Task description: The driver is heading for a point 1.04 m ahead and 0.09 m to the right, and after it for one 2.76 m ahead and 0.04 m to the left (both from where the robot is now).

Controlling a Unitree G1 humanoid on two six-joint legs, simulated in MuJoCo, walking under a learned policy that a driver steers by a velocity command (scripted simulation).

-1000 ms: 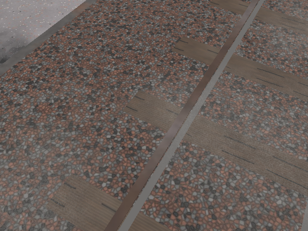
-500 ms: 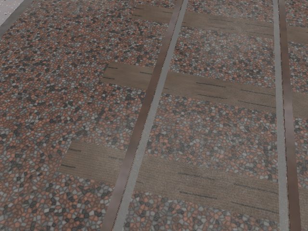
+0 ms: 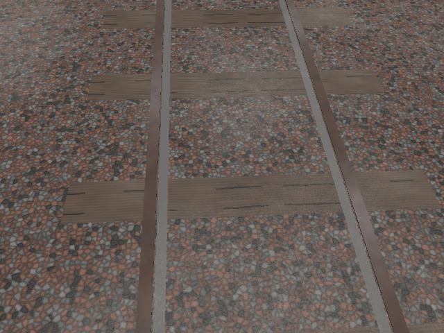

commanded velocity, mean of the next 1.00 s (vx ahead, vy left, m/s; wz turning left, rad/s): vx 0.50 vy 0.00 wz -0.27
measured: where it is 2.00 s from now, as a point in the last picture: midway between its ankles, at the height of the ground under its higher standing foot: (288, 184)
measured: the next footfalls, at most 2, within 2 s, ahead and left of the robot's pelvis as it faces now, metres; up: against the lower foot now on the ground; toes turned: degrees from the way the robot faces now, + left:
right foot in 0.38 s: +0.34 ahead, -0.18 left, +0.00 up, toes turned -14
left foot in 0.92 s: +0.70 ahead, -0.03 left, +0.00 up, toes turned -13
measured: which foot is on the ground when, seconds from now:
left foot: down 0.00-0.38, up 0.40-0.90, down 0.92-1.00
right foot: up 0.00-0.36, down 0.38-0.94, up 0.96-1.00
